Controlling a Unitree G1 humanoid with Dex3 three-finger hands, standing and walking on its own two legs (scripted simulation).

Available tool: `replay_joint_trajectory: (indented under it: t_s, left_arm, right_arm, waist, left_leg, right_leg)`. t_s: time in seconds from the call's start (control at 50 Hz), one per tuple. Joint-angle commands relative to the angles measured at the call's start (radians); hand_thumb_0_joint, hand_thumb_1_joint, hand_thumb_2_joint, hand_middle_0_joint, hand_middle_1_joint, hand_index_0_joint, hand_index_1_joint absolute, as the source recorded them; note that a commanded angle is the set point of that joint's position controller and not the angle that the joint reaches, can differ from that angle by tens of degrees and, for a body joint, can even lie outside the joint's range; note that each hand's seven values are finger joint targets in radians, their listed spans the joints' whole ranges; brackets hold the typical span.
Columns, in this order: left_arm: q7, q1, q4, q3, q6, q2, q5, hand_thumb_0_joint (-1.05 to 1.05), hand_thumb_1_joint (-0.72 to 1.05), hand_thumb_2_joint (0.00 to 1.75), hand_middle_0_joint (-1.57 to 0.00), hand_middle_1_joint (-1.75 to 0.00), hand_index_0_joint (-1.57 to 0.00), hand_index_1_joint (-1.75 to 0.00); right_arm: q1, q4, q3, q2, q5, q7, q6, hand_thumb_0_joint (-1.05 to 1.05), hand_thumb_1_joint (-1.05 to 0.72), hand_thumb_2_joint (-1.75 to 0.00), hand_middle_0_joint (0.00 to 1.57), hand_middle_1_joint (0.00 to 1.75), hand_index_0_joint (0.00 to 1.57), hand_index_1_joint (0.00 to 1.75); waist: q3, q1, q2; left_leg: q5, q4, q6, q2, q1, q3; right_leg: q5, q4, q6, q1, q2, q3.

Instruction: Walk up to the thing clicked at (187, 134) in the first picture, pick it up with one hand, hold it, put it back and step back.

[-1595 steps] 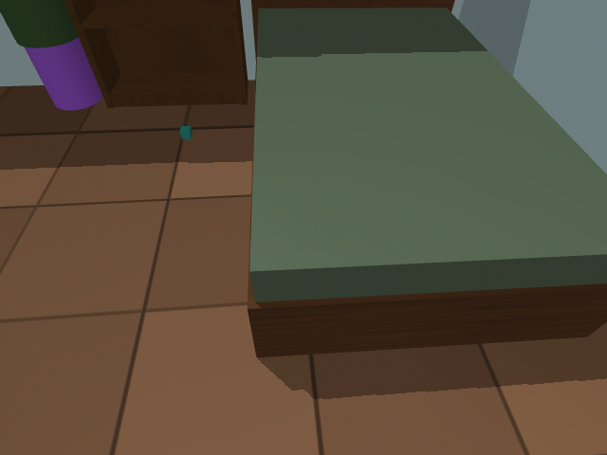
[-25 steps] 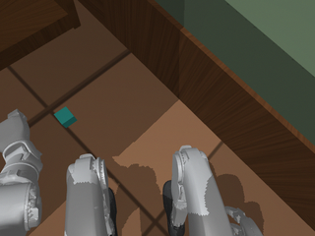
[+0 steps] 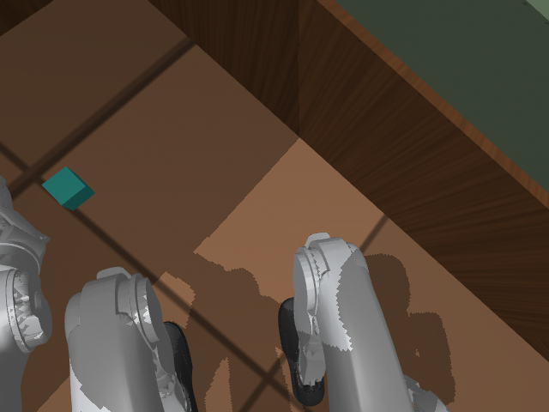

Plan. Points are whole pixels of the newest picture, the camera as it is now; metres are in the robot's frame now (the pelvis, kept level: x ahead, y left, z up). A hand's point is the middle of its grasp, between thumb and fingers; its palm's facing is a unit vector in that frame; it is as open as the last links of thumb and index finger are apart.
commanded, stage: rise first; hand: left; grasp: from above
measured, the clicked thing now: (69, 189) +0.50 +0.30 -0.31
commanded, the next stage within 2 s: approach in 0.64 s
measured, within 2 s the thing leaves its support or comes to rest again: neither
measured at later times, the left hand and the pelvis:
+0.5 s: hand (14, 217) +0.43 +0.34 -0.20, palm faces -0.29 -0.32 -0.90, open 12.1 cm; pelvis +0.00 +0.00 -0.02, yaw -2 degrees
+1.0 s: hand (30, 188) +0.47 +0.32 -0.21, palm faces -0.30 -0.31 -0.90, open 13.3 cm; pelvis +0.00 +0.00 -0.04, yaw -4 degrees
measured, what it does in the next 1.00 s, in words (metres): stands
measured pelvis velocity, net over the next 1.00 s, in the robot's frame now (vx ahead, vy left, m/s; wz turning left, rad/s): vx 0.00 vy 0.00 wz -0.07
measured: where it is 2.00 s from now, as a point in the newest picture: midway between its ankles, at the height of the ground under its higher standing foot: (243, 382)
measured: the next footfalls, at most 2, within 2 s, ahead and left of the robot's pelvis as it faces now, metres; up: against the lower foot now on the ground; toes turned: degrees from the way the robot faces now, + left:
none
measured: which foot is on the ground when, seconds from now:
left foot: down 0.00-1.00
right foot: down 0.00-1.00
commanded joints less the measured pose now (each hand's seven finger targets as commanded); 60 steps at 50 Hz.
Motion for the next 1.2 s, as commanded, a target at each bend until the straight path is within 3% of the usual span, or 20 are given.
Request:
replay_joint_trajectory:
  t_s: [0.0, 0.1, 0.16, 0.32, 0.48, 0.6, 0.7, 0.72, 0.78, 0.82, 0.9, 1.0, 1.08, 1.12, 1.18]
  left_arm:
    - [0.039, -0.267, -0.141, 0.022, -0.028, 0.296, 0.017, 0.00, -0.19, 0.67, -0.39, -0.79, -0.41, -0.77]
    - [0.041, -0.288, -0.184, 0.051, -0.044, 0.344, 0.037, 0.00, -0.19, 0.67, -0.39, -0.78, -0.41, -0.76]
    - [0.048, -0.272, -0.140, 0.057, -0.041, 0.342, 0.039, 0.00, -0.22, 0.70, -0.36, -0.82, -0.38, -0.80]
    - [0.023, -0.242, -0.100, 0.033, -0.027, 0.332, 0.045, 0.00, -0.23, 0.71, -0.37, -0.78, -0.38, -0.77]
    - [0.033, -0.293, -0.129, 0.004, -0.045, 0.319, 0.053, 0.00, -0.26, 0.73, -0.36, -0.80, -0.36, -0.79]
    - [0.055, -0.300, -0.132, 0.023, -0.049, 0.351, 0.056, 0.00, -0.27, 0.73, -0.37, -0.78, -0.37, -0.78]
    - [0.055, -0.282, -0.108, 0.043, -0.043, 0.386, 0.056, 0.00, -0.28, 0.74, -0.38, -0.76, -0.37, -0.76]
    - [0.050, -0.288, -0.105, 0.038, -0.043, 0.388, 0.058, 0.00, -0.36, 0.82, -0.39, -0.70, -0.34, -0.75]
    - [0.034, -0.335, -0.060, 0.022, -0.041, 0.406, 0.068, 0.00, -0.43, 0.87, -0.24, -0.86, -0.22, -0.87]
    - [0.025, -0.396, -0.009, -0.009, -0.051, 0.405, 0.061, 0.00, -0.45, 0.89, -0.24, -0.86, -0.22, -0.88]
    - [0.028, -0.523, 0.062, -0.057, -0.077, 0.437, 0.083, 0.00, -0.46, 0.90, -0.23, -0.87, -0.21, -0.89]
    - [0.076, -0.600, 0.123, -0.074, -0.070, 0.464, 0.120, 0.00, -0.48, 0.90, -0.20, -0.95, -0.19, -0.95]
    - [0.107, -0.615, 0.079, -0.040, -0.014, 0.517, 0.117, 0.00, -0.55, 0.94, -0.16, -0.99, -0.15, -1.00]
    - [0.115, -0.546, 0.019, 0.013, 0.024, 0.567, 0.104, 0.00, -0.58, 0.95, -0.13, -1.02, -0.12, -1.02]
    - [0.080, -0.490, -0.080, 0.022, 0.074, 0.574, 0.082, 0.00, -0.61, 0.99, -0.10, -1.00, -0.09, -1.02]
  right_arm:
    - [0.220, -0.011, -0.059, -0.228, 0.005, 0.005, -0.020, 0.00, -0.90, -0.90, 0.20, 0.30, 0.20, 0.30]
    - [0.232, -0.014, -0.056, -0.221, 0.001, 0.013, -0.011, 0.00, -0.90, -0.90, 0.20, 0.30, 0.20, 0.30]
    - [0.221, -0.012, -0.052, -0.218, -0.005, 0.018, -0.005, 0.00, -0.90, -0.90, 0.20, 0.30, 0.20, 0.30]
    - [0.210, -0.016, -0.047, -0.238, -0.001, 0.031, -0.007, 0.00, -0.91, -0.90, 0.20, 0.30, 0.20, 0.30]
    - [0.219, -0.023, -0.035, -0.260, -0.001, 0.038, -0.017, 0.00, -0.91, -0.90, 0.20, 0.30, 0.20, 0.30]
    - [0.219, -0.028, -0.028, -0.269, -0.002, 0.044, -0.017, 0.00, -0.92, -0.91, 0.20, 0.30, 0.20, 0.30]
    - [0.222, -0.031, -0.017, -0.272, -0.005, 0.048, -0.013, 0.00, -0.92, -0.91, 0.20, 0.30, 0.20, 0.30]
    - [0.221, -0.031, -0.015, -0.268, -0.006, 0.049, -0.014, 0.00, -0.93, -0.91, 0.20, 0.30, 0.20, 0.30]
    - [0.228, -0.030, -0.003, -0.277, -0.010, 0.049, -0.019, 0.00, -0.90, -0.90, 0.20, 0.30, 0.20, 0.30]
    - [0.229, -0.030, 0.009, -0.288, -0.017, 0.049, -0.030, 0.00, -0.91, -0.90, 0.20, 0.30, 0.20, 0.30]
    - [0.255, -0.034, 0.047, -0.315, -0.028, 0.047, -0.053, 0.00, -0.91, -0.90, 0.20, 0.30, 0.20, 0.30]
    - [0.257, -0.039, 0.084, -0.340, -0.042, 0.043, -0.073, 0.00, -0.91, -0.90, 0.20, 0.30, 0.20, 0.30]
    - [0.259, -0.057, 0.096, -0.339, -0.046, 0.053, -0.066, 0.00, -0.92, -0.91, 0.20, 0.30, 0.20, 0.30]
    - [0.250, -0.081, 0.090, -0.342, -0.035, 0.060, -0.049, 0.00, -0.93, -0.91, 0.20, 0.30, 0.20, 0.30]
    - [0.244, -0.099, 0.084, -0.318, -0.016, 0.070, -0.017, 0.00, -0.93, -0.91, 0.20, 0.30, 0.20, 0.30]
  waist:
    - [-0.720, 0.004, 0.192]
    - [-0.757, 0.002, 0.200]
    - [-0.705, -0.003, 0.181]
    - [-0.640, 0.000, 0.212]
    - [-0.624, -0.036, 0.266]
    - [-0.645, -0.033, 0.315]
    - [-0.646, -0.029, 0.277]
    - [-0.631, -0.035, 0.276]
    - [-0.584, -0.064, 0.243]
    - [-0.551, -0.098, 0.215]
    - [-0.544, -0.160, 0.187]
    - [-0.532, -0.186, 0.312]
    - [-0.593, -0.172, 0.421]
    - [-0.666, -0.125, 0.474]
    - [-0.723, -0.099, 0.467]
  left_leg:
    - [0.170, -0.186, 0.009, -0.041, 0.487, 0.062]
    - [0.182, -0.155, 0.011, -0.038, 0.472, 0.071]
    - [0.157, -0.140, 0.016, -0.035, 0.422, 0.068]
    - [0.153, -0.147, 0.009, -0.030, 0.430, 0.039]
    - [0.162, -0.153, -0.002, -0.028, 0.487, 0.013]
    - [0.150, -0.157, -0.010, -0.026, 0.501, 0.013]
    - [0.164, -0.128, 0.001, -0.029, 0.454, 0.024]
    - [0.163, -0.119, 0.003, -0.029, 0.446, 0.028]
    - [0.147, -0.104, 0.008, -0.029, 0.415, 0.020]
    - [0.112, -0.090, 0.015, -0.029, 0.357, 0.014]
    - [0.092, -0.066, 0.019, -0.028, 0.337, -0.002]
    - [0.096, -0.095, -0.005, -0.020, 0.437, -0.018]
    - [0.182, -0.105, -0.019, -0.011, 0.511, -0.019]
    - [0.258, -0.113, -0.022, -0.010, 0.535, -0.005]
    - [0.342, -0.106, -0.016, -0.010, 0.537, 0.008]
  right_leg:
    - [0.202, -0.243, -0.028, 0.359, 0.042, -0.060]
    - [0.221, -0.234, -0.024, 0.402, 0.047, -0.056]
    - [0.203, -0.239, -0.023, 0.393, 0.053, -0.058]
    - [0.191, -0.202, -0.034, 0.322, 0.063, -0.090]
    - [0.207, -0.171, -0.039, 0.264, 0.061, -0.110]
    - [0.193, -0.159, -0.043, 0.250, 0.062, -0.115]
    - [0.210, -0.164, -0.036, 0.290, 0.064, -0.108]
    - [0.209, -0.168, -0.034, 0.290, 0.064, -0.105]
    - [0.191, -0.169, -0.032, 0.275, 0.067, -0.110]
    - [0.167, -0.180, -0.027, 0.277, 0.072, -0.107]
    - [0.148, -0.184, -0.020, 0.287, 0.077, -0.117]
    - [0.164, -0.163, -0.029, 0.250, 0.080, -0.153]
    - [0.251, -0.145, -0.034, 0.286, 0.083, -0.158]
    - [0.311, -0.142, -0.037, 0.349, 0.084, -0.150]
    - [0.393, -0.148, -0.031, 0.430, 0.087, -0.135]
